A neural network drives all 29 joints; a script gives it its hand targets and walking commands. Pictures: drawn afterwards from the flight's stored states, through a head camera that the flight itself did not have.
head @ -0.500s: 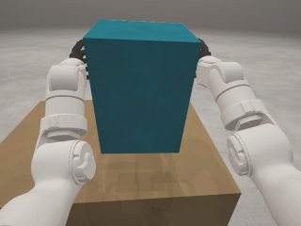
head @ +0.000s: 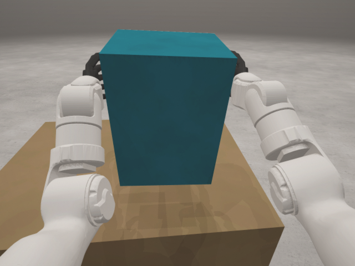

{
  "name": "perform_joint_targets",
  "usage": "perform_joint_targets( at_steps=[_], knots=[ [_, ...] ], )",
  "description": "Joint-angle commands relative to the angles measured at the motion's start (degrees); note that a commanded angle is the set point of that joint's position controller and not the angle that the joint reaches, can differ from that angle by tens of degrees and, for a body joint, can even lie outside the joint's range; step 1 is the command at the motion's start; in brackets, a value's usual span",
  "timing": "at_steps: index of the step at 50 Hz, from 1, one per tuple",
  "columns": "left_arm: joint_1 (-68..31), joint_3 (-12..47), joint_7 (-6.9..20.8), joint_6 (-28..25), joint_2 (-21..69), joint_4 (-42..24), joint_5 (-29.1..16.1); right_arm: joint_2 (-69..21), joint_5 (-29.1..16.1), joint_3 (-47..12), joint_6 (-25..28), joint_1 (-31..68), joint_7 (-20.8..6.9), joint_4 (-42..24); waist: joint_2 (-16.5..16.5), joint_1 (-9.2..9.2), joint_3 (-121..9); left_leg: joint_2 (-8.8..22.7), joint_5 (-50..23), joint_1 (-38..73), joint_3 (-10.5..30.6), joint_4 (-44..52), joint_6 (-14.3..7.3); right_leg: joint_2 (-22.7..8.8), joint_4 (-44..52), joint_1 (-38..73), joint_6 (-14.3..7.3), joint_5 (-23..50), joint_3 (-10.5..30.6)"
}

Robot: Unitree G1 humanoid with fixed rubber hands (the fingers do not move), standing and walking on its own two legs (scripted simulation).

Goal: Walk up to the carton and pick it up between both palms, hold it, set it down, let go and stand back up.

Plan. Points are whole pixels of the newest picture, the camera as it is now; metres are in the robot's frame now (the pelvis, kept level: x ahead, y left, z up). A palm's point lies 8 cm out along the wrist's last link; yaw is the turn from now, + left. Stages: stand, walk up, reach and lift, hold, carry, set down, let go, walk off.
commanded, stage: hold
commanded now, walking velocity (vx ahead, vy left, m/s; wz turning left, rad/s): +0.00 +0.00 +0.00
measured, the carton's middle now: (166, 110) +0.36 +0.00 +0.27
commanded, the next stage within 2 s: none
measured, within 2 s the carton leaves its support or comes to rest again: neither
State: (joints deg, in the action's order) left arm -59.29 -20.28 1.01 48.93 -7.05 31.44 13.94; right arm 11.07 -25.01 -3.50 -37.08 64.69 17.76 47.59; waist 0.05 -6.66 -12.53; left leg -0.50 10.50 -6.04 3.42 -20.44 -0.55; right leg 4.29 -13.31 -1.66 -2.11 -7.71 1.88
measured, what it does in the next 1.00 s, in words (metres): stands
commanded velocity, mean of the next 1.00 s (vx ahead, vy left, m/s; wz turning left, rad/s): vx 0.00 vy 0.00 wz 0.00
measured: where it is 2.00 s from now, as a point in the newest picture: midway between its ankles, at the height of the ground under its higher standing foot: outside the picture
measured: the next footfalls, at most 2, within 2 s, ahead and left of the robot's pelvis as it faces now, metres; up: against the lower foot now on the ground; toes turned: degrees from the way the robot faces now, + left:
none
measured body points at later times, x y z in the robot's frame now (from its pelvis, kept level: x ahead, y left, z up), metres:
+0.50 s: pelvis +0.00 +0.00 +0.00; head -0.11 +0.02 +0.44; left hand +0.39 +0.15 +0.34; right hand +0.37 -0.15 +0.34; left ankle +0.01 +0.11 -0.75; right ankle +0.00 -0.10 -0.75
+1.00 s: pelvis +0.00 +0.00 +0.00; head -0.12 +0.02 +0.43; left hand +0.38 +0.15 +0.33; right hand +0.36 -0.16 +0.33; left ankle +0.01 +0.11 -0.75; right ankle +0.00 -0.10 -0.75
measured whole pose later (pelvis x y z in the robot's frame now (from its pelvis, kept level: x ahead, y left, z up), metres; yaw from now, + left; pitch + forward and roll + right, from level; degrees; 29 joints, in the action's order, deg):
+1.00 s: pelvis +0.00 +0.00 +0.00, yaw +0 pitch -4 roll -1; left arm -61.2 -21.0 1.4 48.8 -7.5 34.6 14.9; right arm 10.1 -22.8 -0.5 -37.2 66.9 17.0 51.2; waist -0.1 -6.5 -12.9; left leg -0.6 10.0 -6.4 3.6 -20.2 -0.4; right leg 4.2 -13.9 -2.4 -2.2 -7.7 1.7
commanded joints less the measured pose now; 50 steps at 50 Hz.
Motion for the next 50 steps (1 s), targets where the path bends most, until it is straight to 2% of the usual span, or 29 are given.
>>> perform_joint_targets(
  at_steps=[1, 3, 7, 8, 10, 11, 12, 14, 15, 17, 18, 20, 21, 22, 25, 27, 31, 33, 36, 37, 41, 42, 43, 44, 46, 47, 48, 49, 50],
  knots=[
    [-39.76, 17.38, 7.26, -3.41, 36.57, -4.51, -10.2, -36.12, -7.58, -6.87, 1.63, 42.92, -7.77, -17.31, 2.17, -0.21, -10.38, 0.05, -7.84, 2.07, 0.57, 1.59, 2.16, -1.54, 1.05, 0.79, 3.61, 7.53, 1.0],
    [-40.31, 17.79, 7.38, -3.43, 37.66, -3.49, -10.58, -35.31, -7.15, -5.43, 1.83, 43.99, -7.63, -16.97, 3.57, -0.89, -10.7, 0.16, -6.02, 2.04, 0.78, 1.83, 2.48, -1.82, 1.31, -0.39, 3.39, 5.58, 1.3],
    [-41.24, 19.72, 7.13, -4.25, 38.82, -6.67, -11.38, -35.45, -7.14, -5.52, 2.05, 41.81, -7.69, -15.02, 5.48, -2.84, -15.19, -0.07, -8.58, 3.05, 1.38, 1.19, 3.3, -1.61, 0.01, 1.74, 3.2, 9.48, 0.85],
    [-40.79, 19.2, 7.25, -4.05, 38.47, -5.28, -11.34, -34.29, -6.67, -4.45, 1.74, 40.46, -7.79, -12.93, 5.86, -3.39, -13.34, 0.21, -7.7, 2.43, 1.43, 1.59, 3.36, -1.6, 0.18, 1.45, 2.88, 8.69, 0.57],
    [-39.52, 17.33, 7.79, -3.91, 37.09, -3.08, -10.41, -33.75, -5.98, -4.04, 1.39, 40.18, -7.74, -11.97, 4.51, -2.76, -11.08, 0.13, -5.9, 1.53, 1.08, 2.2, 3.12, -1.66, 0.71, 1.29, 3.05, 7.03, 0.72],
    [-39.63, 14.62, 8.08, -3.94, 34.82, -1.44, -9.05, -34.45, -6.03, -4.58, 1.14, 41.12, -7.67, -11.62, 3.08, -0.3, -9.67, -0.19, -3.76, 0.04, 0.73, 2.61, 2.32, -2.42, 1.34, 1.3, 3.64, 4.07, 1.33],
    [-40.15, 14.21, 8.25, -4.19, 34.48, -2.01, -9.16, -35.51, -5.96, -4.79, 1.31, 41.51, -7.73, -12.16, 1.8, -0.25, -10.9, -0.28, -4.18, 0.33, 0.47, 2.53, 1.73, -2.55, 1.33, 1.16, 3.93, 3.97, 1.48],
    [-39.45, 11.99, 8.25, -3.99, 33.19, 0.12, -7.79, -36.09, -6.21, -5.52, 1.29, 43.34, -7.92, -11.52, 0.32, 1.76, -9.4, 0.02, -4.98, -0.09, 0.44, 2.87, 0.97, -1.8, 0.99, 1.29, 3.92, 4.8, 0.68],
    [-41.06, 12.57, 8.18, -4.29, 33.34, -1.21, -8.19, -36.5, -6.92, -6.08, 1.64, 44.36, -8.08, -12.53, 0.54, 2.03, -11.94, 0.03, -6.02, 0.07, 0.37, 2.56, 1.25, -1.52, 0.38, 2.02, 3.78, 6.23, 0.65],
    [-42.29, 14.19, 7.84, -4.61, 34.31, -2.02, -9.55, -36.06, -7.33, -5.76, 1.96, 44.58, -8.28, -13.32, 1.22, 0.95, -13.63, 0.16, -6.8, 0.89, 0.39, 2.0, 1.78, -1.23, -0.1, 2.29, 3.51, 7.03, 0.49],
    [-42.21, 14.11, 7.49, -4.83, 33.77, -3.03, -10.11, -37.04, -7.85, -6.71, 2.17, 45.32, -8.27, -15.22, 0.54, 2.19, -14.28, -0.06, -7.44, 1.32, 0.12, 1.51, 1.53, -1.3, -0.02, 2.05, 3.71, 7.95, 0.61],
    [-40.46, 13.46, 7.09, -4.64, 33.28, -2.93, -9.92, -37.53, -8.38, -7.45, 1.92, 44.02, -8.09, -14.74, -1.23, 1.81, -14.32, -0.22, -10.12, 2.55, 0.26, 1.12, 1.27, -1.07, -0.15, 2.67, 4.26, 11.69, 0.51],
    [-39.03, 14.41, 7.28, -4.39, 33.81, -4.11, -10.1, -36.55, -8.42, -7.44, 1.75, 41.51, -7.66, -14.81, -0.98, 0.28, -15.13, -0.35, -11.94, 3.62, 0.54, 0.73, 1.69, -1.08, -0.42, 3.65, 4.35, 14.79, 0.52],
    [-37.8, 14.42, 7.46, -3.98, 34.32, -4.11, -9.96, -35.75, -8.54, -7.61, 1.72, 40.85, -7.33, -15.78, -0.5, -0.03, -15.29, -0.4, -12.84, 4.89, 0.73, 0.53, 1.97, -0.94, -0.35, 3.96, 4.29, 16.04, 0.43],
    [-37.95, 17.91, 8.17, -3.75, 36.72, -4.49, -11.23, -33.84, -7.48, -5.72, 1.64, 39.66, -6.83, -16.18, 3.21, -3.12, -12.42, -0.21, -11.3, 4.51, 0.92, 0.61, 3.39, -1.13, 0.41, 2.46, 3.36, 14.18, 0.35],
    [-38.7, 19.09, 8.35, -3.81, 37.52, -4.74, -11.56, -33.27, -6.85, -4.67, 1.79, 40.15, -6.87, -16.61, 4.35, -3.89, -11.5, -0.08, -9.92, 3.75, 1.21, 0.81, 3.64, -1.2, 0.6, 1.52, 3.22, 11.88, 0.05],
    [-41.06, 18.88, 8.07, -4.05, 38.21, -5.58, -10.78, -34.71, -7.15, -5.69, 1.9, 43.52, -7.55, -15.8, 5.84, -2.05, -11.02, 0.46, -7.54, 1.7, 1.25, 2.05, 3.46, -1.17, -0.06, 1.23, 2.8, 8.58, -0.26],
    [-41.09, 17.05, 7.9, -4.35, 36.14, -4.97, -10.06, -35.51, -7.13, -6.3, 1.78, 42.86, -7.88, -14.18, 3.27, -0.61, -12.05, 0.32, -7.11, 1.91, 0.88, 2.12, 2.71, -1.29, 0.04, 1.41, 3.28, 7.68, -0.06],
    [-39.13, 15.79, 7.67, -4.11, 36.53, -4.85, -9.55, -35.33, -7.23, -6.65, 1.98, 42.48, -8.24, -15.63, 2.84, 0.14, -13.71, 0.1, -9.79, 2.48, 0.58, 1.72, 2.38, -1.01, -0.35, 2.72, 3.3, 10.36, 0.0],
    [-39.0, 15.26, 7.52, -4.21, 35.5, -5.66, -9.58, -36.58, -8.09, -8.35, 2.21, 43.97, -8.03, -18.28, 1.45, 1.7, -15.61, -0.22, -10.99, 2.44, 0.54, 1.22, 1.95, -1.24, -0.55, 4.15, 3.78, 11.62, 0.62],
    [-40.29, 18.55, 6.74, -4.35, 36.7, -12.08, -11.55, -35.72, -9.61, -8.46, 1.88, 39.27, -8.04, -17.07, 3.15, -1.18, -18.44, 0.1, -15.62, 6.21, 1.04, -0.07, 3.43, -0.6, -1.18, 4.18, 3.47, 15.5, 0.28],
    [-39.8, 16.27, 6.74, -3.84, 34.69, -8.81, -10.4, -35.89, -9.48, -8.92, 1.61, 41.17, -7.91, -17.73, 1.58, 1.04, -14.7, -0.18, -13.84, 4.58, 0.68, 0.23, 2.76, -0.72, -0.3, 3.41, 3.78, 13.34, 0.46],
    [-38.82, 14.48, 6.94, -3.36, 33.63, -5.47, -9.19, -36.01, -8.48, -8.38, 1.32, 41.91, -7.77, -16.54, -0.01, 1.49, -12.2, -0.39, -9.93, 3.42, 0.23, 1.24, 1.8, -1.33, 0.57, 2.76, 4.06, 10.36, 0.52],
    [-37.86, 13.33, 7.22, -3.1, 33.51, -2.55, -8.3, -35.81, -7.19, -7.04, 0.98, 41.15, -7.9, -13.97, -0.92, 1.24, -8.58, -0.13, -7.22, 2.26, -0.01, 2.31, 1.35, -1.22, 0.87, 1.53, 4.03, 7.76, 0.52],
    [-38.13, 13.6, 7.97, -3.17, 34.09, -1.4, -7.96, -34.65, -5.31, -4.3, 0.87, 39.34, -8.39, -9.96, 0.1, 0.25, -6.68, 0.61, -3.99, 0.23, -0.01, 3.84, 1.42, -0.85, 1.1, 0.07, 3.39, 3.33, 0.22],
    [-39.03, 14.61, 8.19, -3.33, 34.99, -1.06, -8.44, -34.52, -4.95, -4.1, 1.32, 40.61, -8.54, -10.75, 0.98, -0.34, -8.19, 0.29, -3.05, -0.14, -0.1, 3.58, 1.46, -1.18, 1.17, 0.33, 3.09, 2.84, 0.6],
    [-39.19, 14.53, 8.32, -3.51, 34.74, -0.24, -8.62, -35.3, -5.07, -4.04, 1.6, 41.99, -8.45, -11.83, 0.86, 0.01, -8.23, 0.15, -3.52, -0.37, -0.15, 3.13, 1.41, -1.57, 1.18, 0.38, 3.22, 4.32, 0.79],
    [-40.51, 16.37, 8.27, -3.92, 36.12, -1.51, -9.93, -35.32, -5.18, -4.19, 2.23, 43.8, -8.18, -15.06, 1.85, -1.13, -11.6, -0.01, -4.86, 0.89, 0.32, 2.23, 1.81, -1.84, 0.83, 0.72, 3.42, 6.23, 0.94],
    [-41.09, 16.75, 8.1, -4.25, 36.7, -2.2, -10.71, -35.55, -5.84, -4.42, 2.54, 45.12, -7.99, -16.8, 2.52, -0.95, -13.38, -0.18, -6.03, 1.35, 0.47, 1.66, 2.05, -1.82, 0.63, 0.89, 3.38, 7.61, 0.91]
  ],
)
